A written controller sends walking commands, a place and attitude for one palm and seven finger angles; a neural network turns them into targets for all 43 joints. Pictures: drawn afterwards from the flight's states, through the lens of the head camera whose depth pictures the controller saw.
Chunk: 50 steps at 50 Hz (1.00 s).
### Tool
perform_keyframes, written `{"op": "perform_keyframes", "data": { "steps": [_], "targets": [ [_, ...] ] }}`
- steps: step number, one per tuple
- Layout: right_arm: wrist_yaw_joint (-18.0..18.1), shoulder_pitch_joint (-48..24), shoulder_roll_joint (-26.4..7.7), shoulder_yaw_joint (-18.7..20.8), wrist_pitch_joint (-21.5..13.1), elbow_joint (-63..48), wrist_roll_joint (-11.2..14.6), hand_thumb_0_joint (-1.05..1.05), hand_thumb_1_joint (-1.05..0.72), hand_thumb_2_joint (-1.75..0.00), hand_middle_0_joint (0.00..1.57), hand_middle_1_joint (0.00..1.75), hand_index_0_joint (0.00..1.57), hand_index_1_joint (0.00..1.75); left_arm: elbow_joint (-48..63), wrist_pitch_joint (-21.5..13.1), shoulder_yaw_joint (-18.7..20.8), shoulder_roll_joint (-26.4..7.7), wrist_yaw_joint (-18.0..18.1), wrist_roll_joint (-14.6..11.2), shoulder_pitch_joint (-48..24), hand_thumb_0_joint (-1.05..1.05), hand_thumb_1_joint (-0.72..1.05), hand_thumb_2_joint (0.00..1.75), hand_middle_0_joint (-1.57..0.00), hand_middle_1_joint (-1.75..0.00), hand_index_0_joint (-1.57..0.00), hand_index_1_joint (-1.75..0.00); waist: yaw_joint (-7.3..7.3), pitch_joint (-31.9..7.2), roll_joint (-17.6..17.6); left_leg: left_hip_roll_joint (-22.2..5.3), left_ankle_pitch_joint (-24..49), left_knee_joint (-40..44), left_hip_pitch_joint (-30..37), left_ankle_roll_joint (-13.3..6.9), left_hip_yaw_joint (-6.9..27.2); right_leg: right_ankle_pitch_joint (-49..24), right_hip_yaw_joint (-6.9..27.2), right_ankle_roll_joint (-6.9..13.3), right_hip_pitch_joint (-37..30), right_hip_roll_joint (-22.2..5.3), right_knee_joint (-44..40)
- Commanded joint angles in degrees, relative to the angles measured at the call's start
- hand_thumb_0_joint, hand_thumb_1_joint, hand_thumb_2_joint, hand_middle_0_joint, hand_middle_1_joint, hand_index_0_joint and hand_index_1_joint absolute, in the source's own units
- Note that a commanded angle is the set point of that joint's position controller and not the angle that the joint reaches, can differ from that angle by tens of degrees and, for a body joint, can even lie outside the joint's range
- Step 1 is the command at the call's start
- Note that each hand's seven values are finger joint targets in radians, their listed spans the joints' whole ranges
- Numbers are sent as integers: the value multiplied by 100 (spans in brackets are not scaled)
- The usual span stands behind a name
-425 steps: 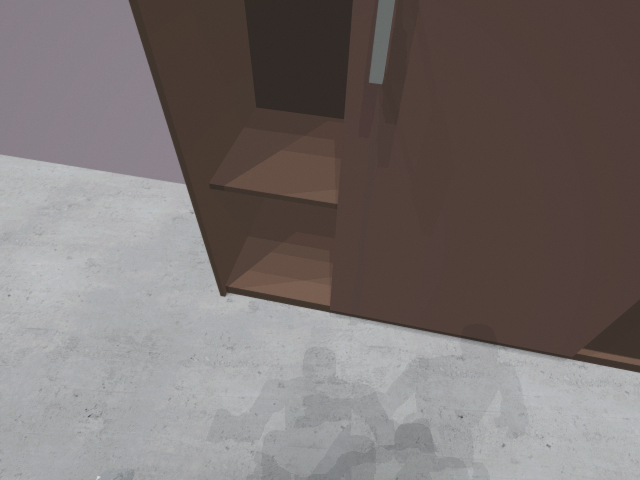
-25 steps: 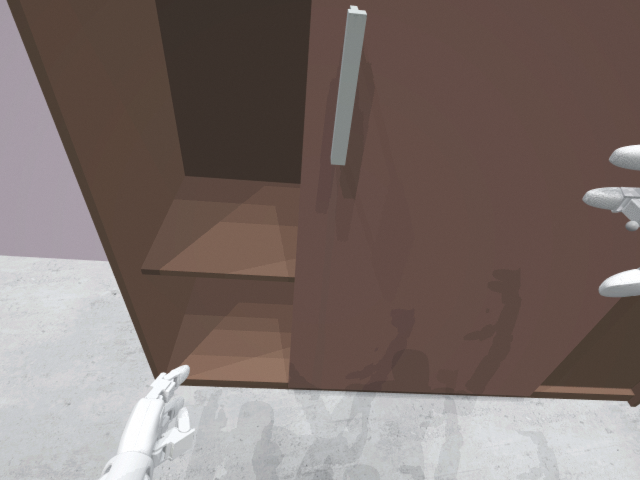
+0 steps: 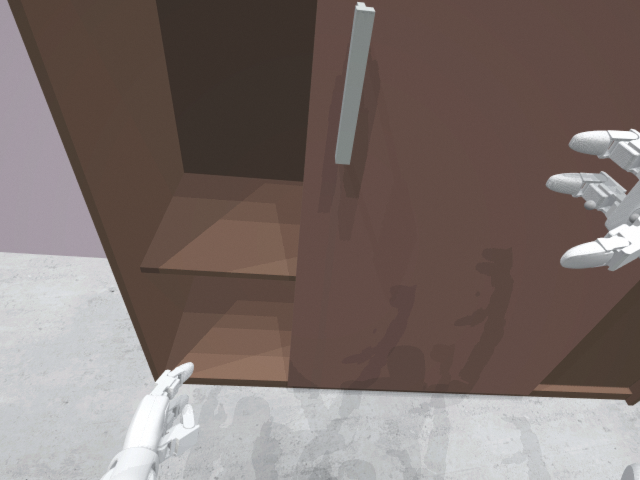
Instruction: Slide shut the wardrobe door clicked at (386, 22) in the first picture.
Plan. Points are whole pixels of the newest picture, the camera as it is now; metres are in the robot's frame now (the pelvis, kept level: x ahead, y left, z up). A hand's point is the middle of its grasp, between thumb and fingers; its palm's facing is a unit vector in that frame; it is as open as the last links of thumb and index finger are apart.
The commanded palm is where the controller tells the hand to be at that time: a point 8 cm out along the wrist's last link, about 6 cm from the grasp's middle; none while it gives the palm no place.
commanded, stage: move the hooked fingers beside the handle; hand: right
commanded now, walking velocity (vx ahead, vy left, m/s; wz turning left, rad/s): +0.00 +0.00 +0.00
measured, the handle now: (351, 88) +0.58 -0.03 +0.27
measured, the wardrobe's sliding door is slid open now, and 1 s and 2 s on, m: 0.40 0.40 0.40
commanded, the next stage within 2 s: none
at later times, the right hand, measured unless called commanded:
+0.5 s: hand (515, 171) +0.37 -0.20 +0.27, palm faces +0.03 +1.00 -0.04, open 14.0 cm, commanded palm +0.36 -0.24 +0.26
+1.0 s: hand (439, 137) +0.45 -0.13 +0.26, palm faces +0.01 +1.00 -0.01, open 14.0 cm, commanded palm +0.43 -0.18 +0.26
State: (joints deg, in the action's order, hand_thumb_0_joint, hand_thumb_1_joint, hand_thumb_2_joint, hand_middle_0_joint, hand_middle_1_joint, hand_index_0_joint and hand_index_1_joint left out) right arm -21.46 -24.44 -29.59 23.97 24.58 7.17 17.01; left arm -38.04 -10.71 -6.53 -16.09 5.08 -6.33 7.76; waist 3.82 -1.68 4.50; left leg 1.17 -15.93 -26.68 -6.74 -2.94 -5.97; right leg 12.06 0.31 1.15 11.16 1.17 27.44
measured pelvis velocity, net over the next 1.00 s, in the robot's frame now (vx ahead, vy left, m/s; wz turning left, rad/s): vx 0.02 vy -0.01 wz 0.04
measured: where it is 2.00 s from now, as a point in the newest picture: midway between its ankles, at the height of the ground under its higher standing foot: outside the picture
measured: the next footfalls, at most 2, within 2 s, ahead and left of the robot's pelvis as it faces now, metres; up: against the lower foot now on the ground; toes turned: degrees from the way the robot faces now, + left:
none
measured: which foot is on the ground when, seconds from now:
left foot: down 0.00-1.00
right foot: down 0.00-1.00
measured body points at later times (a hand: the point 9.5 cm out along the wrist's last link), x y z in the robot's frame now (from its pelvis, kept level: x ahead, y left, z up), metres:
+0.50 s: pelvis +0.01 -0.01 +0.00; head -0.02 +0.02 +0.45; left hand +0.21 +0.21 -0.07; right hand +0.36 -0.25 +0.27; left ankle -0.01 +0.08 -0.74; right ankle +0.03 -0.11 -0.74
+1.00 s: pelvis +0.02 -0.01 +0.00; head +0.00 +0.01 +0.45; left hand +0.15 +0.24 -0.10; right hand +0.44 -0.19 +0.27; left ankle -0.01 +0.08 -0.74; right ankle +0.03 -0.11 -0.74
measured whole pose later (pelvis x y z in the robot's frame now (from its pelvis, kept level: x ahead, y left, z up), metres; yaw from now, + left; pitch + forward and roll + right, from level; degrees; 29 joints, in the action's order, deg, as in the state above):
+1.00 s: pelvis +0.02 -0.01 +0.00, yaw +2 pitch -2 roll +0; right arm -2.0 -47.4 -16.9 12.2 21.5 28.8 10.1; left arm -41.1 -5.1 -3.8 -15.1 3.9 -4.9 12.4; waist -0.4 -1.7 2.7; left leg 1.2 -14.7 -23.5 -7.4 -2.4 -3.3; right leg 11.3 -2.1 1.7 10.5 1.1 23.3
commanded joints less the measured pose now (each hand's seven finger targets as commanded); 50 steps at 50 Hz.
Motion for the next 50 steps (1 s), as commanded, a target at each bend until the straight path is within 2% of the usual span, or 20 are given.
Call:
{"op": "perform_keyframes", "data": {
  "steps": [1, 4, 5, 6, 12, 15, 16, 20, 23, 26, 32, 34, 35, 36, 38, 42, 44, 45, 49, 50],
  "targets": [
    [188, -2456, -1561, 453, -430, -1102, 70, 0, 50, -30, 30, 120, 30, 120, 1076, -338, 268, -497, 30, 17, -1046, 0, 90, 90, -20, -30, -20, -30, -21, -1090, -71, -248, 1109, 582, -315, 145, 551, -673, 376, 125, -783, 0, -301],
    [301, -2523, -1321, 283, -377, -1229, 10, 0, 50, -30, 30, 120, 30, 120, 1109, -304, 290, -481, 10, 17, -1016, 0, 90, 90, -20, -30, -20, -30, -39, -1348, 85, -221, 1507, 462, -255, 135, 458, -997, 332, 124, -1014, 4, -309],
    [358, -2319, -1349, 345, -350, -1224, 14, 0, 50, -30, 30, 120, 30, 120, 1121, -273, 293, -471, -6, 26, -994, 0, 90, 90, -20, -30, -20, -30, 23, -1309, -80, -226, 1525, 485, -166, 125, 455, -1039, 344, 114, -930, -15, -311],
    [385, -2383, -1228, 253, -322, -1152, 25, 0, 50, -30, 30, 120, 30, 120, 1103, -253, 283, -485, -11, 18, -1015, 0, 90, 90, -20, -30, -20, -30, -29, -1231, -177, -220, 1545, 492, -231, 145, 457, -1000, 330, 128, -903, -7, -323],
    [687, -2602, -1000, 131, -230, -1474, -31, 0, 50, -30, 30, 120, 30, 120, 1090, -146, 313, -463, -18, 38, -1062, 0, 90, 90, -20, -30, -20, -30, -54, -1333, -122, -190, 1648, 476, -223, 141, 419, -1147, 283, 123, -1072, -22, -363],
    [831, -2625, -907, 67, -182, -1366, -48, 0, 50, -30, 30, 120, 30, 120, 1030, -85, 321, -458, -16, 49, -1033, 0, 90, 90, -20, -30, -20, -30, -49, -1242, -381, -178, 1598, 521, -158, 147, 404, -1138, 278, 120, -996, -34, -382],
    [853, -2895, -675, -193, -178, -1436, -78, 0, 50, -30, 30, 120, 30, 120, 1037, -86, 311, -439, -13, 31, -1102, 0, 90, 90, -20, -30, -20, -30, -122, -1172, -100, -177, 1508, 547, -316, 143, 426, -1040, 256, 123, -1078, -29, -403],
    [1043, -3164, -634, -273, -138, -1060, -144, 0, 50, -30, 30, 120, 30, 120, 923, -25, 324, -445, 17, 60, -1017, 0, 90, 90, -20, -30, -20, -30, -147, -1160, -309, -171, 1422, 618, -268, 136, 438, -996, 275, 124, -1051, -25, -429],
    [1151, -3700, -540, -459, -143, -593, -234, 0, 50, -30, 30, 120, 30, 120, 830, 2, 335, -465, 48, 56, -939, 0, 90, 90, -20, -30, -20, -30, -262, -1123, -326, -164, 1252, 662, -400, 146, 457, -836, 278, 133, -1036, -30, -467],
    [1268, -4246, -197, -795, -298, -603, -301, 0, 50, -30, 30, 120, 30, 120, 832, -26, 345, -422, 36, 75, -912, 0, 90, 90, -20, -30, -20, -30, -324, -1302, -124, -161, 1229, 674, -395, 111, 470, -868, 297, 130, -1208, -34, -489],
    [1499, -4221, -341, -547, -414, 36, -391, 0, 50, -30, 30, 120, 30, 120, 795, 80, 369, -424, -10, 115, -740, 0, 90, 90, -20, -30, -20, -30, -223, -1548, -487, -165, 1660, 635, -45, 118, 483, -1190, 199, 127, -1100, -52, -522],
    [1568, -4395, -207, -656, -397, 303, -439, 0, 50, -30, 30, 120, 30, 120, 763, 115, 384, -425, -27, 113, -663, 0, 90, 90, -20, -30, -20, -30, -276, -1425, -452, -164, 1693, 638, -129, 125, 484, -1201, 176, 127, -1043, -62, -518],
    [1623, -4230, -355, -517, -397, 461, -466, 0, 50, -30, 30, 120, 30, 120, 740, 165, 396, -450, -35, 133, -606, 0, 90, 90, -20, -30, -20, -30, -214, -1341, -591, -165, 1716, 655, -63, 107, 469, -1256, 190, 126, -961, -82, -537],
    [1649, -4292, -371, -519, -408, 533, -491, 0, 50, -30, 30, 120, 30, 120, 751, 193, 403, -469, -41, 121, -597, 0, 90, 90, -20, -30, -20, -30, -238, -1345, -644, -163, 1745, 655, -63, 122, 489, -1245, 170, 131, -926, -86, -550],
    [1698, -4776, -56, -838, -506, 301, -555, 0, 50, -30, 30, 120, 30, 120, 786, 200, 429, -434, -48, 114, -570, 0, 90, 90, -20, -30, -20, -30, -342, -1526, -272, -163, 1860, 616, -139, 113, 505, -1397, 129, 137, -1144, -92, -501],
    [1823, -4914, -86, -717, -675, 366, -561, 0, 50, -30, 30, 120, 30, 120, 751, 202, 476, -452, -61, 154, -440, 0, 90, 90, -20, -30, -20, -30, -329, -1779, -438, -142, 2087, 567, 12, 116, 511, -1604, 133, 142, -1210, -97, -459],
    [1868, -5092, 103, -879, -690, 503, -587, 0, 50, -30, 30, 120, 30, 120, 702, 213, 493, -449, -58, 146, -385, 0, 90, 90, -20, -30, -20, -30, -394, -1675, -353, -129, 2002, 574, -130, 120, 490, -1540, 113, 142, -1219, -105, -455],
    [1901, -5080, 121, -896, -691, 716, -602, 0, 50, -30, 30, 120, 30, 120, 671, 230, 500, -455, -66, 149, -343, 0, 90, 90, -20, -30, -20, -30, -390, -1542, -507, -128, 1859, 615, -131, 115, 472, -1445, 130, 138, -1101, -116, -470],
    [2051, -5684, 286, -1068, -747, 1108, -697, 0, 50, -30, 30, 120, 30, 120, 538, 217, 536, -486, -53, 169, -147, 0, 90, 90, -20, -30, -20, -30, -515, -1569, -402, -121, 1767, 629, -312, 132, 516, -1324, 109, 157, -1096, -103, -464],
    [2102, -5677, 228, -986, -787, 1254, -704, 0, 50, -30, 30, 120, 30, 120, 530, 219, 548, -468, -63, 173, -122, 0, 90, 90, -20, -30, -20, -30, -482, -1523, -493, -113, 1685, 653, -295, 126, 512, -1285, 113, 162, -1038, -113, -459]
  ]
}}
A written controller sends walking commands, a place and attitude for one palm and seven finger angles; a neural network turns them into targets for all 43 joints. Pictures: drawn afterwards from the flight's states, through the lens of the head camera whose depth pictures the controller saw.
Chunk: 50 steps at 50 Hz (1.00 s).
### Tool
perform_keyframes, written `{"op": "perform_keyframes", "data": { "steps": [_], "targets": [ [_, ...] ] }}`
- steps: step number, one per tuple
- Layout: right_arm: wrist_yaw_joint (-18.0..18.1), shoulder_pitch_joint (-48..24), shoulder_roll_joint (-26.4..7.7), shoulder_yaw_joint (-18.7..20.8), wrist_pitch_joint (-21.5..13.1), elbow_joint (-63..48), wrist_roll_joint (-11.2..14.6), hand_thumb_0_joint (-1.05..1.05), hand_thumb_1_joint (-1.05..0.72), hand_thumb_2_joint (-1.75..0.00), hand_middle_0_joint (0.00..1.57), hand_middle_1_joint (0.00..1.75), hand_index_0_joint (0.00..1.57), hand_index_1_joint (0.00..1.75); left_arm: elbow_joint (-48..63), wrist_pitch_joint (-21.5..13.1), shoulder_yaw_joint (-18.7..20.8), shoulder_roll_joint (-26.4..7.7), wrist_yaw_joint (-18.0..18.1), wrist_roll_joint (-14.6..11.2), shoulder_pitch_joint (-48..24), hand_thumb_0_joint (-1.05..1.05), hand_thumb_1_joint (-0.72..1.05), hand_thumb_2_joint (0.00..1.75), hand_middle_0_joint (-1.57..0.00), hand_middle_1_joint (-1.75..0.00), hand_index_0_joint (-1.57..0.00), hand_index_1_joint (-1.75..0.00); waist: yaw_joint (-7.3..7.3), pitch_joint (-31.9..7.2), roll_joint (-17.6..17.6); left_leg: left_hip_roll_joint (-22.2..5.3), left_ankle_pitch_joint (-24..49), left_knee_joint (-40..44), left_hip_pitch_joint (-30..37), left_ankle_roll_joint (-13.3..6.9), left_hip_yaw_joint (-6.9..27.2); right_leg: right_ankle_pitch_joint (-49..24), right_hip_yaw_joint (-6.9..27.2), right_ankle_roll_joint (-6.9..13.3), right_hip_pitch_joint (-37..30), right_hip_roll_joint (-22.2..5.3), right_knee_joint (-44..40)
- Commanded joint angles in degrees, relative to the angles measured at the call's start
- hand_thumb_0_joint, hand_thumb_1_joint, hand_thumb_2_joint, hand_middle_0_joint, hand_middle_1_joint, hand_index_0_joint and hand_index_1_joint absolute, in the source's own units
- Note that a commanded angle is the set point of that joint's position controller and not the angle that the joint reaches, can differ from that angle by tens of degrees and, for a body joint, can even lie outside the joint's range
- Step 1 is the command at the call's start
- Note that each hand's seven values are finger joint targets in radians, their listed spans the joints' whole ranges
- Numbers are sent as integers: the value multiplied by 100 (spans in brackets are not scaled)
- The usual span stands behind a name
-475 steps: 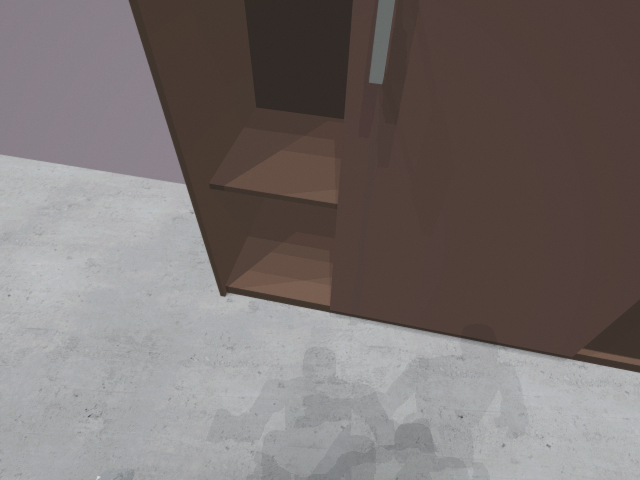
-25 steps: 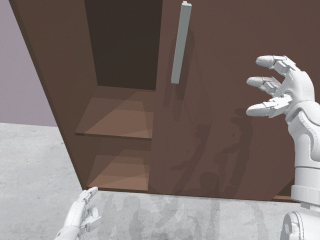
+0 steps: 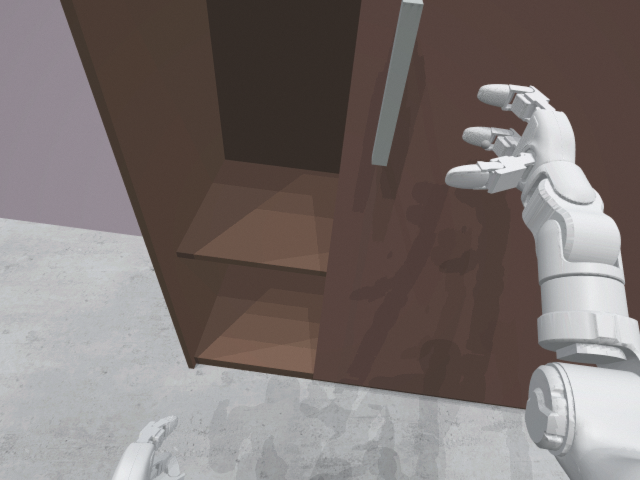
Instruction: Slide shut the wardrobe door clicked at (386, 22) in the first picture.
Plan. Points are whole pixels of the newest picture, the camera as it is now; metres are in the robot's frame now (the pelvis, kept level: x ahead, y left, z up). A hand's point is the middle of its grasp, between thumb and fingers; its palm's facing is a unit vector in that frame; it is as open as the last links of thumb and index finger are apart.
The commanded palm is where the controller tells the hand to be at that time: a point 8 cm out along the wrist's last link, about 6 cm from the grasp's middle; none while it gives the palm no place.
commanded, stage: move the hooked fingers beside the handle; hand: right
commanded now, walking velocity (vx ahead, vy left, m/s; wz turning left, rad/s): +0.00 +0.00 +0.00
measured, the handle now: (393, 85) +0.56 -0.05 +0.26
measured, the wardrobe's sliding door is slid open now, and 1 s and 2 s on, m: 0.40 0.40 0.40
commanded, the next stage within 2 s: feel for the door with the fingertips in 1.26 s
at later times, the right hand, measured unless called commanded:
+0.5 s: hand (437, 115) +0.49 -0.10 +0.26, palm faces +0.05 +1.00 +0.00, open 13.9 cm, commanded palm +0.45 -0.16 +0.25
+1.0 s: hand (449, 122) +0.47 -0.11 +0.26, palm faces +0.06 +1.00 +0.01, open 14.0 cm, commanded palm +0.46 -0.16 +0.25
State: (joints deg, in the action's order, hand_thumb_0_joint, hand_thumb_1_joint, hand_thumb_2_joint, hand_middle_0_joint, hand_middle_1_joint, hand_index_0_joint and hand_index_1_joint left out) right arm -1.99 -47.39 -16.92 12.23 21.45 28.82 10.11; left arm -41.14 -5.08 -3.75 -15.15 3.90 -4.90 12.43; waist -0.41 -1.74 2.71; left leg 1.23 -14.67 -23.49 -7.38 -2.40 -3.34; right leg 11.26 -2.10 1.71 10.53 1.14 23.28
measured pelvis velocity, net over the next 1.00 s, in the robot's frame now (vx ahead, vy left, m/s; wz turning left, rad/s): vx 0.00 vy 0.00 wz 0.01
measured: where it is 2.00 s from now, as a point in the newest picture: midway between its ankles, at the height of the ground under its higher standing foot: outside the picture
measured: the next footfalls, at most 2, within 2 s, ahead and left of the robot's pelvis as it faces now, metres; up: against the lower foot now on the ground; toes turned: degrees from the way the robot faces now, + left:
none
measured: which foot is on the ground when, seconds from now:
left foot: down 0.00-1.00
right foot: down 0.00-1.00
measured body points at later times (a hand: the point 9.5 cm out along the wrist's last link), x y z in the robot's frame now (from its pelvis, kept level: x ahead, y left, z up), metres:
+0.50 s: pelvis +0.01 +0.00 +0.00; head +0.00 +0.03 +0.45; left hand +0.07 +0.26 -0.13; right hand +0.48 -0.15 +0.26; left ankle -0.02 +0.09 -0.74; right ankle +0.02 -0.10 -0.74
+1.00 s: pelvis +0.00 +0.00 +0.00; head -0.01 +0.02 +0.45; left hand +0.12 +0.25 -0.11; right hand +0.46 -0.16 +0.26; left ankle -0.02 +0.09 -0.74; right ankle +0.02 -0.10 -0.74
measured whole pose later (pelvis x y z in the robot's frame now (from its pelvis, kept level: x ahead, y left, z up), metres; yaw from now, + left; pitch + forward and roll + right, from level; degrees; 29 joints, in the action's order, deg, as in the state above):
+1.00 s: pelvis +0.00 +0.00 +0.00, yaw +1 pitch +1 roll +0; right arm 2.3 -61.6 -15.3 13.1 10.4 52.0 6.7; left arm -41.7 -7.9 -2.5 -14.9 3.0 -3.5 14.8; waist -2.3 -2.7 2.3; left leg 1.7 -14.4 -24.7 -11.7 -2.5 -2.9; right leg 11.4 -2.5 1.7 14.9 0.6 24.9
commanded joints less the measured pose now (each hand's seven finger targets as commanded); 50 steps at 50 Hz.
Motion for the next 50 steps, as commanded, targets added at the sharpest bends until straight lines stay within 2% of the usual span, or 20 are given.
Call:
{"op": "perform_keyframes", "data": {
  "steps": [1, 7, 9, 13, 16, 17, 19, 20, 22, 26, 29, 32, 35, 37, 39, 40, 44, 46, 47, 50],
  "targets": [
    [179, -3576, -953, 110, -524, -821, -20, 0, 50, -30, 30, 120, 30, 120, 815, -361, 277, -576, 57, 30, -553, 0, 90, 90, -20, -30, -20, -30, -118, -1568, -334, -114, 1587, 342, -270, 88, 279, -1179, 340, 123, -1001, -99, -35],
    [333, -4081, -1309, 441, -907, -32, -183, 0, 50, -30, 30, 120, 30, 120, 701, -416, 325, -586, 26, 98, -177, 0, 90, 90, -20, -30, -20, -30, -107, -1846, -399, -127, 1826, 267, -78, 105, 358, -1265, 285, 147, -827, -89, 3],
    [337, -4167, -1135, 304, -995, 266, -226, 0, 50, -30, 30, 120, 30, 120, 674, -419, 335, -590, 13, 102, -59, 0, 90, 90, -20, -30, -20, -30, -158, -1828, -559, -124, 1965, 231, -75, 121, 339, -1307, 250, 150, -752, -93, 12],
    [346, -4565, -922, 127, -1159, 850, -298, 0, 50, -30, 30, 120, 30, 120, 557, -455, 374, -616, -15, 114, 217, 0, 90, 90, -20, -30, -20, -30, -291, -1671, -397, -115, 1921, 252, -341, 121, 353, -1225, 218, 153, -722, -102, 49],
    [413, -4754, -1010, 304, -1336, 928, -288, 0, 50, -30, 30, 120, 30, 120, 527, -507, 423, -647, -38, 156, 383, 0, 90, 90, -20, -30, -20, -30, -271, -1969, -540, -103, 2117, 194, -182, 126, 373, -1367, 213, 158, -706, -97, 88],
    [438, -4655, -1268, 533, -1401, 896, -324, 0, 50, -30, 30, 120, 30, 120, 526, -502, 443, -664, -45, 164, 453, 0, 90, 90, -20, -30, -20, -30, -205, -2142, -583, -100, 2246, 148, -51, 116, 371, -1489, 215, 159, -718, -101, 94],
    [455, -4444, -1294, 587, -1461, 939, -397, 0, 50, -30, 30, 120, 30, 120, 565, -497, 441, -641, -75, 179, 483, 0, 90, 90, -20, -30, -20, -30, -149, -2169, -500, -109, 2442, 104, 61, 117, 367, -1606, 153, 161, -659, -87, 90],
    [475, -4219, -1464, 718, -1493, 1014, -433, 0, 50, -30, 30, 120, 30, 120, 561, -462, 454, -670, -89, 188, 518, 0, 90, 90, -20, -30, -20, -30, -95, -2131, -681, -122, 2501, 110, 185, 114, 354, -1644, 151, 166, -553, -96, 78],
    [449, -4134, -1217, 504, -1488, 1075, -467, 0, 50, -30, 30, 120, 30, 120, 589, -443, 456, -664, -115, 162, 516, 0, 90, 90, -20, -30, -20, -30, -158, -1828, -663, -101, 2411, 154, -10, 129, 334, -1492, 102, 176, -503, -104, 45],
    [410, -4124, -1425, 686, -1536, 503, -400, 0, 50, -30, 30, 120, 30, 120, 701, -431, 482, -690, -112, 149, 456, 0, 90, 90, -20, -30, -20, -30, -99, -2078, -515, -93, 2503, 150, 181, 119, 377, -1578, 96, 190, -615, -100, 32],
    [369, -4223, -1383, 594, -1516, 295, -423, 0, 50, -30, 30, 120, 30, 120, 706, -446, 488, -664, -92, 137, 434, 0, 90, 90, -20, -30, -20, -30, -156, -2006, -552, -77, 2421, 180, 89, 135, 369, -1521, 89, 206, -684, -117, 44],
    [363, -4146, -1292, 531, -1484, -40, -381, 0, 50, -30, 30, 120, 30, 120, 732, -455, 478, -653, -87, 136, 341, 0, 90, 90, -20, -30, -20, -30, -143, -2116, -269, -75, 2405, 172, 54, 114, 378, -1600, 115, 192, -866, -116, 79],
    [298, -3995, -991, 281, -1349, 5, -317, 0, 50, -30, 30, 120, 30, 120, 717, -443, 476, -650, -79, 122, 282, 0, 90, 90, -20, -30, -20, -30, -174, -1948, -444, -85, 2298, 199, -30, 113, 329, -1509, 129, 187, -841, -123, 90],
    [302, -3960, -940, 266, -1220, 207, -282, 0, 50, -30, 30, 120, 30, 120, 678, -436, 447, -650, -66, 107, 241, 0, 90, 90, -20, -30, -20, -30, -188, -1759, -308, -73, 2135, 231, -238, 120, 337, -1345, 139, 179, -806, -110, 83],
    [304, -4132, -746, 80, -1126, 491, -245, 0, 50, -30, 30, 120, 30, 120, 610, -426, 429, -646, -35, 94, 229, 0, 90, 90, -20, -30, -20, -30, -299, -1499, -473, -74, 1793, 303, -469, 143, 326, -1061, 169, 177, -726, -123, 64],
    [334, -4160, -844, 141, -1116, 661, -241, 0, 50, -30, 30, 120, 30, 120, 561, -407, 425, -665, -22, 109, 253, 0, 90, 90, -20, -30, -20, -30, -289, -1389, -493, -97, 1647, 347, -488, 139, 344, -944, 174, 177, -644, -118, 60],
    [444, -4734, -970, 181, -1332, 833, -275, 0, 50, -30, 30, 120, 30, 120, 505, -467, 396, -649, 15, 128, 283, 0, 90, 90, -20, -30, -20, -30, -360, -1562, -506, -116, 1460, 299, -540, 151, 379, -795, 224, 174, -620, -110, 70],
    [454, -5056, -851, 74, -1535, 693, -305, 0, 50, -30, 30, 120, 30, 120, 523, -517, 389, -615, -16, 143, 274, 0, 90, 90, -20, -30, -20, -30, -379, -1820, -252, -124, 1544, 239, -497, 122, 394, -925, 247, 164, -801, -101, 98],
    [469, -4965, -1039, 260, -1588, 849, -322, 0, 50, -30, 30, 120, 30, 120, 508, -531, 401, -620, -15, 147, 315, 0, 90, 90, -20, -30, -20, -30, -340, -1900, -377, -113, 1566, 221, -465, 124, 390, -961, 254, 161, -814, -117, 121],
    [434, -4807, -1037, 244, -1658, 1332, -352, 0, 50, -30, 30, 120, 30, 120, 477, -516, 382, -651, -30, 168, 412, 0, 90, 90, -20, -30, -20, -30, -318, -1766, -528, -131, 1610, 193, -397, 110, 356, -969, 259, 144, -609, -111, 79]
  ]
}}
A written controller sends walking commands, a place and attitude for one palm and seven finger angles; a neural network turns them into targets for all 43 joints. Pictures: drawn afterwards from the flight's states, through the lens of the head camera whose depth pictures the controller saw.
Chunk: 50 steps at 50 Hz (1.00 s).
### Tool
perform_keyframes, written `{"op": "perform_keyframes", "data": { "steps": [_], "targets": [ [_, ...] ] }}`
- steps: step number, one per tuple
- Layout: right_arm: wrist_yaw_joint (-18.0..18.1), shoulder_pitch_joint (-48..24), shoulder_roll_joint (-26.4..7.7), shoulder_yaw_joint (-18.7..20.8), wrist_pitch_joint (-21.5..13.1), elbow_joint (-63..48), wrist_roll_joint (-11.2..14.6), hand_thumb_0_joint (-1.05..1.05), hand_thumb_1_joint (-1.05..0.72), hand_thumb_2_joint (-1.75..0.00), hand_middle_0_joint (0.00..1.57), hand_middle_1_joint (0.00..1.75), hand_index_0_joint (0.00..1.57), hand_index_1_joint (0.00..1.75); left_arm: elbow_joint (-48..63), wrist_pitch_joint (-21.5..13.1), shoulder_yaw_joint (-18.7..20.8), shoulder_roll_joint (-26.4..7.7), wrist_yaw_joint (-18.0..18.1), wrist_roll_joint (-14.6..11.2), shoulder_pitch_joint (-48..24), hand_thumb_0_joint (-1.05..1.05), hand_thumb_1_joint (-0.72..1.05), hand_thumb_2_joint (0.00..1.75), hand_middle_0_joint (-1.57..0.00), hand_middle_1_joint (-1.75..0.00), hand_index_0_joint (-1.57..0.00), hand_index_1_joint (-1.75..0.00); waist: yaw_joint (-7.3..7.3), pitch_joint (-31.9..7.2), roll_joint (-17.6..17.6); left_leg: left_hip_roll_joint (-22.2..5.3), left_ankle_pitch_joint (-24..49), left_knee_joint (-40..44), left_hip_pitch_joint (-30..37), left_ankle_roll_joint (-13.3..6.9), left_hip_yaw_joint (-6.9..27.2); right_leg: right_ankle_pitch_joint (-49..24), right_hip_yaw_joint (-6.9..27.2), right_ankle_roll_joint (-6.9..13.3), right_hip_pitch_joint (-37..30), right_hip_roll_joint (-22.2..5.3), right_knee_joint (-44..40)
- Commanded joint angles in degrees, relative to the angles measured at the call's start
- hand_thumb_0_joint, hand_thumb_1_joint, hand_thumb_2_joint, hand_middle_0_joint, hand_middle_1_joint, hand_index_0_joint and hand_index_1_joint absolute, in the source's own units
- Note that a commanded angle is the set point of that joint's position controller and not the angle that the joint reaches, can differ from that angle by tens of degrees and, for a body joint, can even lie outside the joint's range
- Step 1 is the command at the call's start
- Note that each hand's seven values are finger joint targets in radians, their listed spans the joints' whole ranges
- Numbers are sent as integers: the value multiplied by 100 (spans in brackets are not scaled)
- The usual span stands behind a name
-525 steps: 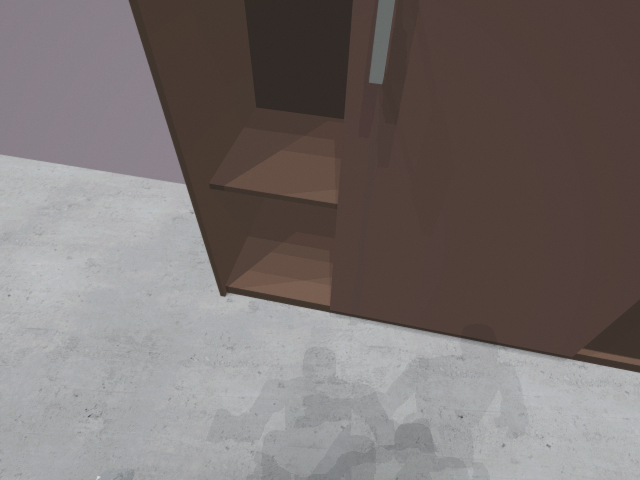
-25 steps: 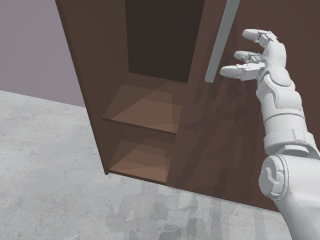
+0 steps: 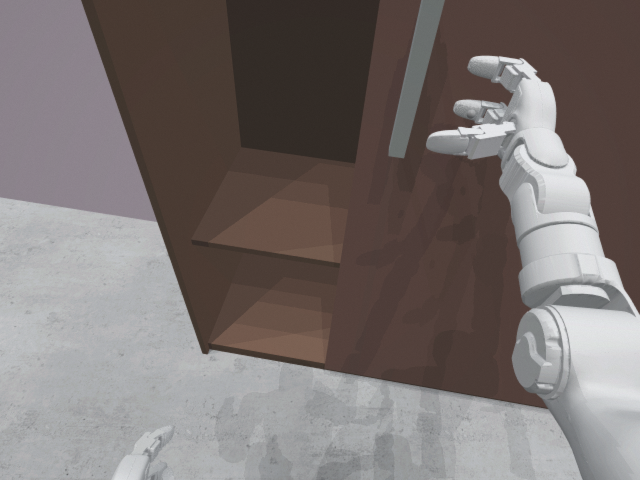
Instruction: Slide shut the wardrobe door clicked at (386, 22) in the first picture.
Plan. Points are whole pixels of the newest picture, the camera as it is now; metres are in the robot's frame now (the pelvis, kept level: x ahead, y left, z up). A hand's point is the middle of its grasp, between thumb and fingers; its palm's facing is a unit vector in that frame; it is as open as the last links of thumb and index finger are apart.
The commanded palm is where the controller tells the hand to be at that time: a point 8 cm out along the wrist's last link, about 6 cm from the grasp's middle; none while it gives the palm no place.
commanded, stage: move the hooked fingers beside the handle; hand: right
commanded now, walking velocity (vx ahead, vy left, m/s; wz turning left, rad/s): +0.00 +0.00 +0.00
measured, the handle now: (413, 74) +0.57 -0.05 +0.26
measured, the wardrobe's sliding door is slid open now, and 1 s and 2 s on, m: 0.40 0.40 0.40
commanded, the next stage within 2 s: feel for the door with the fingertips in 0.26 s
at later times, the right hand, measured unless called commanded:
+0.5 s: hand (459, 114) +0.48 -0.10 +0.25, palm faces +0.05 +1.00 +0.00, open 14.0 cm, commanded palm +0.46 -0.15 +0.25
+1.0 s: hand (442, 102) +0.50 -0.08 +0.26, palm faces +0.09 +1.00 -0.01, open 13.9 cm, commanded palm +0.48 -0.14 +0.25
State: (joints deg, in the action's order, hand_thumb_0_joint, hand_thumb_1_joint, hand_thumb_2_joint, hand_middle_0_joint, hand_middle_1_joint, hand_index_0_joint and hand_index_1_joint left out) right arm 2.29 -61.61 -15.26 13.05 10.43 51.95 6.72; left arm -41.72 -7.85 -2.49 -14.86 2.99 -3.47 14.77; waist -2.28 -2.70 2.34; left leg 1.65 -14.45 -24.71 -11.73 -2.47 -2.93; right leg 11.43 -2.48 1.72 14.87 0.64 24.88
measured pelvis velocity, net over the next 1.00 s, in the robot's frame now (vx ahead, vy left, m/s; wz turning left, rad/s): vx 0.01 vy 0.00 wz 0.02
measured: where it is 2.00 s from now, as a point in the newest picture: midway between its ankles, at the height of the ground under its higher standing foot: outside the picture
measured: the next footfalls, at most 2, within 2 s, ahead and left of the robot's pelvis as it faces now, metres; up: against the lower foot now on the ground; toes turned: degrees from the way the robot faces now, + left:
none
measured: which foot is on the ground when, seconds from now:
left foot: down 0.00-1.00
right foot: down 0.00-1.00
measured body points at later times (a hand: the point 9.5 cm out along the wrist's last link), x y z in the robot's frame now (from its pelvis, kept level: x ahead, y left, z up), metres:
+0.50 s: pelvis +0.01 -0.01 +0.00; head +0.01 +0.01 +0.45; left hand +0.06 +0.25 -0.12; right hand +0.47 -0.16 +0.26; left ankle -0.02 +0.09 -0.74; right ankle +0.02 -0.10 -0.74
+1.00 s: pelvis +0.01 +0.00 +0.00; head +0.01 +0.02 +0.45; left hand +0.08 +0.25 -0.13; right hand +0.49 -0.14 +0.26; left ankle -0.02 +0.09 -0.74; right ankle +0.02 -0.10 -0.74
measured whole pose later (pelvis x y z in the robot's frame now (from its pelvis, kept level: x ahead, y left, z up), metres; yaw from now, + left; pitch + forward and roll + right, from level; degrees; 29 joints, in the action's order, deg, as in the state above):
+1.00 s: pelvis +0.01 +0.00 +0.00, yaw +1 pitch +3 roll +0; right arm 6.1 -66.1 -14.6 14.4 7.3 58.2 4.2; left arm -42.2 -6.5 -2.1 -14.4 1.7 -2.2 19.1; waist -4.0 -3.0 2.4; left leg 2.2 -14.6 -24.8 -13.5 -2.8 -2.1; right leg 11.8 -3.2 1.4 16.2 0.1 24.9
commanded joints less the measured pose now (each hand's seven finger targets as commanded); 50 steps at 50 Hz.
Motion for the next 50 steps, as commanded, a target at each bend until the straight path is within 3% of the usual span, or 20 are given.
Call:
{"op": "perform_keyframes", "data": {
  "steps": [1, 2, 4, 5, 8, 11, 12, 14, 16, 17, 21, 26, 30, 32, 36, 40, 43, 46, 48, 50],
  "targets": [
    [-6, -3329, -1174, 177, -572, -867, -36, 0, 50, -30, 30, 120, 30, 120, 542, -256, 266, -682, 51, 16, 197, 0, 90, 90, -20, -30, -20, -30, -142, -1657, -538, -158, 1668, 302, 0, 122, 321, -1038, 286, 153, -1055, -66, -65],
    [-7, -3256, -1237, 244, -578, -839, -63, 0, 50, -30, 30, 120, 30, 120, 557, -255, 275, -685, 41, 20, 220, 0, 90, 90, -20, -30, -20, -30, -100, -1697, -419, -159, 1727, 288, -16, 121, 331, -1082, 256, 152, -1070, -63, -51],
    [-30, -3275, -1164, 172, -586, -733, -67, 0, 50, -30, 30, 120, 30, 120, 559, -249, 280, -695, 30, 17, 289, 0, 90, 90, -20, -30, -20, -30, -145, -1625, -547, -155, 1750, 291, -31, 130, 307, -1083, 256, 147, -998, -71, -62],
    [-21, -3047, -1315, 345, -591, -577, -73, 0, 50, -30, 30, 120, 30, 120, 572, -227, 290, -709, 20, 31, 321, 0, 90, 90, -20, -30, -20, -30, -45, -1566, -665, -157, 1736, 301, 77, 109, 301, -1080, 261, 148, -867, -67, -73],
    [-31, -3189, -1282, 308, -683, -904, -90, 0, 50, -30, 30, 120, 30, 120, 623, -239, 308, -695, 10, 23, 350, 0, 90, 90, -20, -30, -20, -30, -79, -1715, -379, -131, 1778, 279, 10, 105, 308, -1181, 237, 146, -1034, -89, -64],
    [-24, -3330, -1105, 147, -772, -1314, -57, 0, 50, -30, 30, 120, 30, 120, 632, -276, 335, -709, -1, 31, 377, 0, 90, 90, -20, -30, -20, -30, -134, -1874, -423, -95, 1758, 271, 0, 91, 275, -1317, 307, 139, -1236, -132, -71],
    [0, -3255, -1295, 369, -765, -1386, -40, 0, 50, -30, 30, 120, 30, 120, 627, -292, 355, -721, -6, 44, 399, 0, 90, 90, -20, -30, -20, -30, -68, -2005, -416, -81, 1855, 243, 50, 89, 278, -1442, 306, 138, -1307, -138, -43],
    [-8, -3315, -1175, 241, -741, -1702, -47, 0, 50, -30, 30, 120, 30, 120, 640, -309, 355, -697, -16, 39, 370, 0, 90, 90, -20, -30, -20, -30, -83, -2112, -175, -78, 1886, 232, 51, 84, 264, -1547, 304, 114, -1439, -144, -45],
    [33, -3120, -1152, 258, -642, -1655, -43, 0, 50, -30, 30, 120, 30, 120, 608, -307, 365, -712, -24, 35, 367, 0, 90, 90, -20, -30, -20, -30, -83, -1944, -365, -60, 1821, 270, -1, 89, 244, -1508, 314, 127, -1376, -164, -46],
    [61, -2998, -1357, 437, -580, -1591, -58, 0, 50, -30, 30, 120, 30, 120, 585, -292, 370, -735, -18, 42, 402, 0, 90, 90, -20, -30, -20, -30, -33, -1913, -491, -55, 1872, 275, 83, 94, 248, -1504, 292, 139, -1276, -157, -66],
    [90, -3027, -889, 58, -425, -1864, -71, 0, 50, -30, 30, 120, 30, 120, 629, -286, 358, -682, -41, 29, 284, 0, 90, 90, -20, -30, -20, -30, -78, -1833, -26, -62, 1793, 282, -79, 69, 231, -1522, 283, 105, -1412, -152, -54],
    [227, -3050, -837, 134, -301, -1904, 37, 0, 50, -30, 30, 120, 30, 120, 562, -276, 361, -704, -41, 63, 268, 0, 90, 90, -20, -30, -20, -30, -83, -1847, -395, -52, 1800, 287, -21, 87, 219, -1497, 298, 99, -1365, -157, -66],
    [396, -3178, -399, -212, -229, -1705, -44, 0, 50, -30, 30, 120, 30, 120, 520, -229, 337, -645, -62, 73, 217, 0, 90, 90, -20, -30, -20, -30, -124, -1604, -367, -71, 1607, 300, -178, 83, 208, -1348, 301, 87, -1292, -146, -67],
    [493, -3290, -584, 7, -226, -1610, -31, 0, 50, -30, 30, 120, 30, 120, 500, -216, 329, -642, -54, 90, 199, 0, 90, 90, -20, -30, -20, -30, -110, -1714, -490, -74, 1670, 292, -123, 107, 254, -1307, 286, 104, -1244, -121, -45],
    [634, -3496, -559, 26, -343, -1426, -103, 0, 50, -30, 30, 120, 30, 120, 503, -186, 307, -605, -63, 124, 196, 0, 90, 90, -20, -30, -20, -30, -119, -1775, -560, -103, 1715, 268, -29, 121, 292, -1237, 256, 122, -1133, -91, -48],
    [669, -3456, -1092, 421, -453, -882, -208, 0, 50, -30, 30, 120, 30, 120, 502, -93, 290, -631, -41, 162, 304, 0, 90, 90, -20, -30, -20, -30, -74, -1699, -882, -153, 1863, 266, 209, 166, 344, -1129, 197, 157, -762, -56, -56],
    [589, -3645, -1137, 347, -620, -878, -311, 0, 50, -30, 30, 120, 30, 120, 559, -80, 296, -619, -45, 161, 375, 0, 90, 90, -20, -30, -20, -30, -122, -1871, -677, -166, 2073, 214, 282, 169, 373, -1202, 150, 165, -769, -40, -29],
    [429, -3563, -1061, 252, -698, -630, -282, 0, 50, -30, 30, 120, 30, 120, 560, -81, 312, -642, -53, 127, 444, 0, 90, 90, -20, -30, -20, -30, -171, -1759, -555, -155, 2080, 265, 218, 162, 382, -1145, 125, 165, -770, -43, -15],
    [310, -3665, -911, 116, -727, -595, -228, 0, 50, -30, 30, 120, 30, 120, 542, -112, 335, -662, -47, 118, 541, 0, 90, 90, -20, -30, -20, -30, -252, -1752, -653, -136, 2087, 286, 143, 177, 371, -1127, 141, 176, -809, -39, 2],
    [225, -3732, -668, -85, -752, -677, -172, 0, 50, -30, 30, 120, 30, 120, 517, -137, 350, -658, -49, 99, 579, 0, 90, 90, -20, -30, -20, -30, -272, -1779, -345, -129, 2017, 287, 68, 136, 344, -1169, 164, 154, -929, -33, 9]
  ]
}}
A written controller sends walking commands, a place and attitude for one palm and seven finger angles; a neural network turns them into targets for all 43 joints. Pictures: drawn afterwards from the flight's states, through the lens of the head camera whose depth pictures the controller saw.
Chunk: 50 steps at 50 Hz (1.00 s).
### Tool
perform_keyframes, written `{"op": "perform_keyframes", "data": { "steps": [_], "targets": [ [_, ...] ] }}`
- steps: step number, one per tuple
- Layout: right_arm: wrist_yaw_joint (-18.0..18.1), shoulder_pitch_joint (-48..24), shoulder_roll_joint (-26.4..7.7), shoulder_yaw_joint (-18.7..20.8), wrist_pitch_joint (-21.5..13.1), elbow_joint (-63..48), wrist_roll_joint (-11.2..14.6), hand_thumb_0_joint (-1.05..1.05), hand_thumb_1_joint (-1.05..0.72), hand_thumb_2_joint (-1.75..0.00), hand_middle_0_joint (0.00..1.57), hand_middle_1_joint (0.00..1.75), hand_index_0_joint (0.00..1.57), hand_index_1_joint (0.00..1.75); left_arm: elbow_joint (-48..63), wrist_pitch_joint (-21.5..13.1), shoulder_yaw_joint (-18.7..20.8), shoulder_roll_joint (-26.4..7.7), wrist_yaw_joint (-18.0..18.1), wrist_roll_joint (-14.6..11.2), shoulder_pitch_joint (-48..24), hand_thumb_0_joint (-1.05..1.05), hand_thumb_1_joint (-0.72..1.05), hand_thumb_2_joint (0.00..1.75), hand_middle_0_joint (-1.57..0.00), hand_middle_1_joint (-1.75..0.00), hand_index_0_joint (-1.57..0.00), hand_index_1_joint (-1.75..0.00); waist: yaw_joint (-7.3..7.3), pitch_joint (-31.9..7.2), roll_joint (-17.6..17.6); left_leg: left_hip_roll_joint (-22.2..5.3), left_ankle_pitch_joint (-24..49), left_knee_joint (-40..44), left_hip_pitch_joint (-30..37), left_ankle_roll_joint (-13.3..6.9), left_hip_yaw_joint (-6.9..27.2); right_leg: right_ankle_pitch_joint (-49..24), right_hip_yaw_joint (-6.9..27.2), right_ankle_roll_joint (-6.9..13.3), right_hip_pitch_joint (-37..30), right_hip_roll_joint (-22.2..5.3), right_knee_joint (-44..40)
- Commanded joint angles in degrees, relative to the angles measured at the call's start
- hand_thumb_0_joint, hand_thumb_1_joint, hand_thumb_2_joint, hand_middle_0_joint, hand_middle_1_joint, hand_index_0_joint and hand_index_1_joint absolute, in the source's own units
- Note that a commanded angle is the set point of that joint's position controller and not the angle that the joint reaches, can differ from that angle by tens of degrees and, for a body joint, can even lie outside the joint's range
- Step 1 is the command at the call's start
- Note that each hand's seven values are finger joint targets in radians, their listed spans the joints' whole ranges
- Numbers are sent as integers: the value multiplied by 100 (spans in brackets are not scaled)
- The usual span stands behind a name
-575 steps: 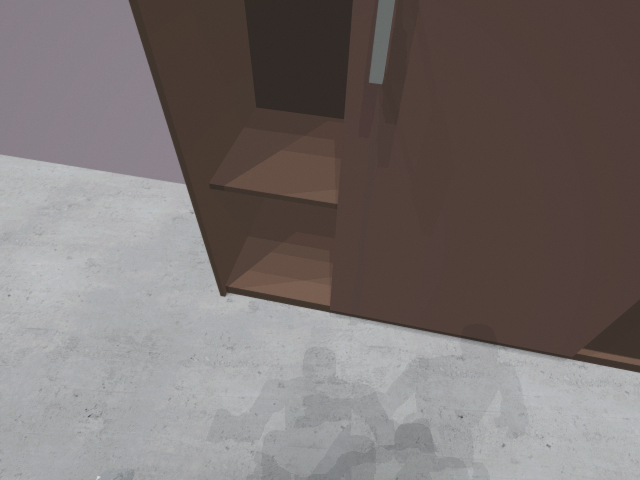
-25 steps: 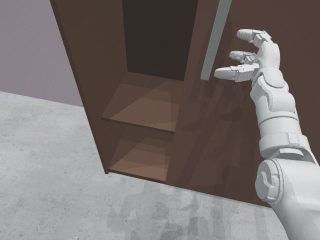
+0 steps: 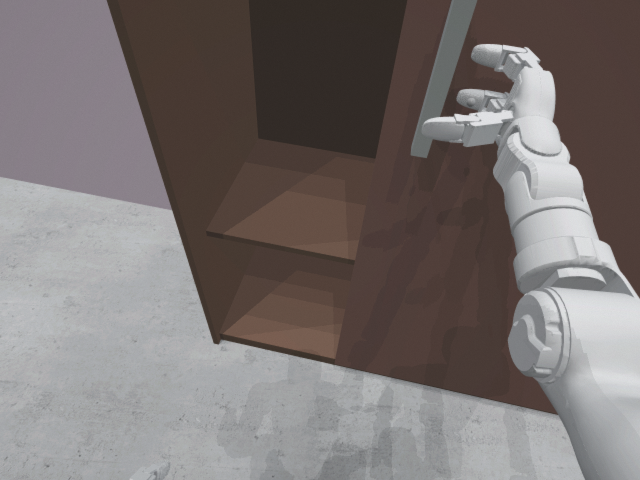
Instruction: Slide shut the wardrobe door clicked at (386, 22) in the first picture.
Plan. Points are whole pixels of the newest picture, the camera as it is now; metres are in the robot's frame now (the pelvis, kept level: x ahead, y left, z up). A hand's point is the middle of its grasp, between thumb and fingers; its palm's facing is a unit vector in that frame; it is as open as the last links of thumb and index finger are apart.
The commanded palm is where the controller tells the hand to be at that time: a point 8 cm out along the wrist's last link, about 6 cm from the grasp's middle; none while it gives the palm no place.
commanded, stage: feel for the door with the fingertips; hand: right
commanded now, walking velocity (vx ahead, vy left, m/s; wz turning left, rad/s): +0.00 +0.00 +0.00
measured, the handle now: (440, 70) +0.56 -0.07 +0.26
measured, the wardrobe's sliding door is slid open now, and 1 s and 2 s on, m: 0.40 0.40 0.40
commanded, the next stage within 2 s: slide the fingers in behind the handle in 0.38 s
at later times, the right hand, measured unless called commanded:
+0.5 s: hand (471, 95) +0.50 -0.10 +0.26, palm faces +0.09 +1.00 +0.01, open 13.9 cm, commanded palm +0.48 -0.15 +0.25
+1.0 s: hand (464, 108) +0.48 -0.09 +0.26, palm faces +0.07 +1.00 +0.01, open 14.0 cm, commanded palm +0.46 -0.14 +0.25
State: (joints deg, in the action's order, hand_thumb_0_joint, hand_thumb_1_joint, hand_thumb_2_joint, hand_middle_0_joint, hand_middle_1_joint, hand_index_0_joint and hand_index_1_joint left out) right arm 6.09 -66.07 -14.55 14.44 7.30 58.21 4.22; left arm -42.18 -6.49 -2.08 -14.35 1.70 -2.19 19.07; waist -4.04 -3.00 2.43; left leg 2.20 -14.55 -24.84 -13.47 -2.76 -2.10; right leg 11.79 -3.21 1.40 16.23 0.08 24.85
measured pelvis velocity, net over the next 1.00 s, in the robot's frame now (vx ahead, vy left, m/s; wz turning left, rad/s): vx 0.00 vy -0.01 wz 0.00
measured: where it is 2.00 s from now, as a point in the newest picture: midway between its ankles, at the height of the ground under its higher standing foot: outside the picture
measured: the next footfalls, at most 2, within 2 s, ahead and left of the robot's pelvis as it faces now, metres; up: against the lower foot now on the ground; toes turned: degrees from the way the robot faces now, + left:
none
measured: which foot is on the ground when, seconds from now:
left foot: down 0.00-1.00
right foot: down 0.00-1.00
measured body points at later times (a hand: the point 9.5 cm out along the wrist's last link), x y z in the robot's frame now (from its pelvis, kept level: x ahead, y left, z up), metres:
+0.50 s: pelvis +0.01 +0.00 +0.00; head +0.02 +0.02 +0.45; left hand +0.05 +0.25 -0.13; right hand +0.49 -0.15 +0.26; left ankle -0.02 +0.09 -0.74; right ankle +0.01 -0.11 -0.74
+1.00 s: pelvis +0.00 -0.01 +0.00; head +0.00 +0.01 +0.45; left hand +0.08 +0.24 -0.12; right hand +0.47 -0.14 +0.26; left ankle -0.02 +0.09 -0.74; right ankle +0.01 -0.11 -0.74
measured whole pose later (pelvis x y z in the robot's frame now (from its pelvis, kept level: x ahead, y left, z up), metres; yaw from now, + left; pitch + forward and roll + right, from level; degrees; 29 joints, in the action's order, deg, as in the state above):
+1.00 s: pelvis +0.00 -0.01 +0.00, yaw +0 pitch +3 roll +0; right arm 6.8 -63.1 -11.2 12.5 9.0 52.8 5.5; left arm -42.6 -6.4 -1.7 -14.5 1.3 -2.3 18.6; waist -3.4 -3.4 2.3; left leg 1.8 -14.7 -24.9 -12.9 -2.2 -1.9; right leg 12.2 -3.4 1.9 15.8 0.5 25.3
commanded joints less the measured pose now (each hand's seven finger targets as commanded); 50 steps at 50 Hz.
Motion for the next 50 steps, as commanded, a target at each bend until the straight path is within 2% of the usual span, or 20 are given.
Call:
{"op": "perform_keyframes", "data": {
  "steps": [1, 5, 6, 8, 11, 12, 13, 15, 19, 22, 25, 26, 29, 32, 34, 37, 39, 41, 43, 50],
  "targets": [
    [-172, -3387, -750, -172, -450, -1293, 134, 0, 50, -30, 30, 120, 30, 120, 533, -320, 321, -728, 86, -25, 184, 0, 90, 90, -20, -30, -20, -30, -152, -1748, -467, -164, 2016, 325, 154, 189, 263, -1202, 256, 206, -1117, 14, 39],
    [-149, -3424, -864, -72, -480, -1446, 189, 0, 50, -30, 30, 120, 30, 120, 433, -380, 347, -756, 85, -2, 270, 0, 90, 90, -20, -30, -20, -30, -99, -1916, -499, -161, 2109, 288, 272, 180, 245, -1358, 281, 199, -1132, 16, 51],
    [-110, -3492, -1079, 108, -497, -1496, 166, 0, 50, -30, 30, 120, 30, 120, 420, -397, 362, -778, 85, 2, 306, 0, 90, 90, -20, -30, -20, -30, -106, -1997, -550, -151, 2177, 278, 288, 201, 260, -1383, 275, 215, -1119, 14, 56],
    [-53, -3469, -1057, 63, -503, -1498, 77, 0, 50, -30, 30, 120, 30, 120, 398, -392, 355, -751, 58, 6, 309, 0, 90, 90, -20, -30, -20, -30, -82, -1995, -318, -150, 2129, 248, 213, 179, 241, -1425, 271, 194, -1166, 12, 60],
    [18, -3412, -1111, 138, -524, -1425, 47, 0, 50, -30, 30, 120, 30, 120, 384, -394, 370, -776, 23, 32, 351, 0, 90, 90, -20, -30, -20, -30, -59, -2000, -478, -138, 2183, 223, 277, 170, 225, -1505, 284, 192, -1128, 2, 42],
    [35, -3269, -1260, 303, -507, -1364, 39, 0, 50, -30, 30, 120, 30, 120, 406, -386, 374, -792, 19, 36, 359, 0, 90, 90, -20, -30, -20, -30, 12, -2033, -463, -136, 2216, 212, 325, 167, 227, -1515, 243, 191, -1079, 3, 40],
    [46, -3343, -1355, 346, -510, -1329, 26, 0, 50, -30, 30, 120, 30, 120, 399, -376, 363, -806, 22, 46, 367, 0, 90, 90, -20, -30, -20, -30, -29, -2004, -596, -145, 2272, 217, 376, 191, 241, -1476, 230, 205, -1003, 14, 37],
    [57, -3231, -1640, 532, -507, -1155, -60, 0, 50, -30, 30, 120, 30, 120, 410, -322, 366, -835, 20, 66, 415, 0, 90, 90, -20, -30, -20, -30, 35, -1934, -692, -177, 2368, 200, 534, 190, 252, -1472, 204, 210, -816, 17, 18],
    [-5, -3370, -1387, 254, -581, -1209, -136, 0, 50, -30, 30, 120, 30, 120, 484, -292, 370, -803, -1, 54, 412, 0, 90, 90, -20, -30, -20, -30, -80, -1924, -446, -159, 2382, 197, 343, 191, 255, -1495, 165, 206, -962, 0, 50],
    [-93, -3241, -1327, 278, -587, -1126, -43, 0, 50, -30, 30, 120, 30, 120, 498, -286, 394, -825, 9, 33, 429, 0, 90, 90, -20, -30, -20, -30, -71, -1971, -579, -133, 2341, 215, 310, 180, 245, -1517, 194, 206, -1063, -19, 67],
    [-166, -3282, -964, -16, -555, -1291, 17, 0, 50, -30, 30, 120, 30, 120, 499, -286, 392, -786, 6, 20, 399, 0, 90, 90, -20, -30, -20, -30, -108, -1945, -335, -141, 2321, 210, 183, 160, 228, -1603, 211, 188, -1200, -30, 104],
    [-160, -3171, -1028, 72, -500, -1106, 47, 0, 50, -30, 30, 120, 30, 120, 470, -285, 382, -809, 14, 11, 408, 0, 90, 90, -20, -30, -20, -30, -122, -1824, -536, -123, 2237, 233, 131, 173, 210, -1518, 241, 194, -1132, -35, 85],
    [-133, -3254, -1143, 165, -453, -1197, 86, 0, 50, -30, 30, 120, 30, 120, 486, -287, 359, -809, 32, 14, 359, 0, 90, 90, -20, -30, -20, -30, -92, -1799, -589, -140, 2066, 256, 160, 192, 228, -1282, 240, 199, -996, -19, 50],
    [-90, -3404, -908, -59, -529, -1628, 59, 0, 50, -30, 30, 120, 30, 120, 523, -302, 353, -755, 19, 7, 255, 0, 90, 90, -20, -30, -20, -30, -91, -1973, -224, -142, 2047, 208, 85, 156, 218, -1444, 269, 178, -1273, -31, 83],
    [-55, -3285, -1042, 92, -499, -1578, 93, 0, 50, -30, 30, 120, 30, 120, 511, -308, 356, -777, 31, 10, 249, 0, 90, 90, -20, -30, -20, -30, -63, -1965, -495, -129, 2060, 227, 154, 169, 223, -1437, 273, 192, -1210, -34, 72],
    [-38, -3149, -1138, 177, -472, -1678, 89, 0, 50, -30, 30, 120, 30, 120, 542, -289, 347, -772, 33, -2, 169, 0, 90, 90, -20, -30, -20, -30, 14, -1968, -463, -136, 2056, 216, 210, 152, 214, -1449, 271, 186, -1211, -34, 57],
    [-42, -3167, -828, -87, -410, -1704, 87, 0, 50, -30, 30, 120, 30, 120, 562, -291, 329, -734, 28, -14, 107, 0, 90, 90, -20, -30, -20, -30, -39, -1827, -363, -143, 2004, 232, 111, 161, 208, -1394, 261, 178, -1208, -36, 44],
    [-9, -3032, -757, -105, -382, -1843, 100, 0, 50, -30, 30, 120, 30, 120, 588, -277, 337, -736, 17, -13, 51, 0, 90, 90, -20, -30, -20, -30, 14, -1904, -297, -133, 2009, 204, 132, 123, 189, -1519, 302, 158, -1324, -48, 42],
    [29, -2946, -826, 32, -337, -2050, 179, 0, 50, -30, 30, 120, 30, 120, 618, -284, 346, -730, 14, -17, -18, 0, 90, 90, -20, -30, -20, -30, 66, -2023, -455, -127, 2104, 217, 233, 145, 204, -1563, 272, 168, -1353, -46, 62],
    [167, -3220, -610, -164, -138, -1727, 134, 0, 50, -30, 30, 120, 30, 120, 543, -223, 290, -689, 55, 3, -47, 0, 90, 90, -20, -30, -20, -30, -31, -1545, -544, -147, 1622, 335, 30, 154, 197, -1135, 313, 165, -1132, -36, -22]
  ]
}}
